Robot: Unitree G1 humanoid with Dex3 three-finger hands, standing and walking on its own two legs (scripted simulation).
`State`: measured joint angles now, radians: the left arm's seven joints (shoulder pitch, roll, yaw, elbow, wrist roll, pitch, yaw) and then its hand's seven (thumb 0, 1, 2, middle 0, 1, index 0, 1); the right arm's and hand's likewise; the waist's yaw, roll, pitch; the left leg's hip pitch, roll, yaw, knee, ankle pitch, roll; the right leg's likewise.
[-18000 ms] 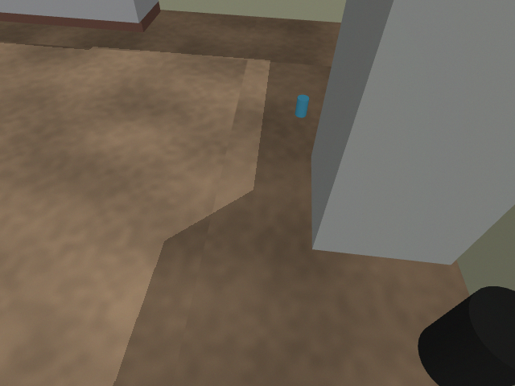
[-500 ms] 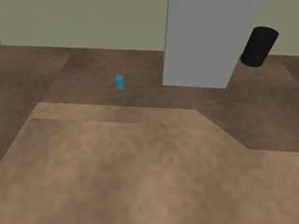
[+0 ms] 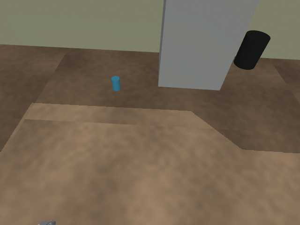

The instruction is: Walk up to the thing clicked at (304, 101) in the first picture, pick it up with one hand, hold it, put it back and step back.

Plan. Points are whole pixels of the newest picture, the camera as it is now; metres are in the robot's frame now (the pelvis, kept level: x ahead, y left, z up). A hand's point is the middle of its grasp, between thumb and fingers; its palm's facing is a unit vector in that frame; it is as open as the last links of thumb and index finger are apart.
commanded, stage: stand
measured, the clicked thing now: (116, 83) +1.45 +0.30 -0.72
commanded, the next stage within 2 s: none
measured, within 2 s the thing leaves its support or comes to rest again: neither
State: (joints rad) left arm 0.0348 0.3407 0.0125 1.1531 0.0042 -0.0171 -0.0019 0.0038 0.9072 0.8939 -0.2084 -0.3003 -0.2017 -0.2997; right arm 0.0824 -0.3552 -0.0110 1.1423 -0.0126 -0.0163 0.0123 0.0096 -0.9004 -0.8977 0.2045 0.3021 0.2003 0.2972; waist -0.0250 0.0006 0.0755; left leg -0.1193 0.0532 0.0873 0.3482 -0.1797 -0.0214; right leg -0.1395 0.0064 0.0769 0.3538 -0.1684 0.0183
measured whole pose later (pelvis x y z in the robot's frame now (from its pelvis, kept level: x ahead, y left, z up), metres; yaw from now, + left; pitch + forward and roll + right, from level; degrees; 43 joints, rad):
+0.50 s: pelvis -0.01 +0.01 +0.00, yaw +2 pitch -2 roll +0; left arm 0.13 0.34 0.01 1.17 0.01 -0.01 -0.01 0.00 0.91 0.89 -0.21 -0.30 -0.20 -0.30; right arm 0.09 -0.35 -0.02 1.14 -0.02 -0.01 0.02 0.01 -0.90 -0.90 0.20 0.30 0.20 0.30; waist 0.00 0.00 0.05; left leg -0.15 0.03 0.06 0.35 -0.16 -0.01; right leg -0.14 -0.01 0.05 0.32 -0.14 0.03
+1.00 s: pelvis +0.01 +0.01 +0.00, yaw +3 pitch -2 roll +0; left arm 0.10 0.35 0.00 1.14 0.01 -0.02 0.00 0.00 0.91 0.89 -0.21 -0.30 -0.20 -0.30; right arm 0.09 -0.35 -0.01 1.14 -0.01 -0.01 0.02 0.01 -0.90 -0.90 0.20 0.30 0.20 0.30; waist -0.01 0.00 0.05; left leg -0.13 0.02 0.05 0.33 -0.17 0.00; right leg -0.12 -0.03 0.04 0.32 -0.17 0.04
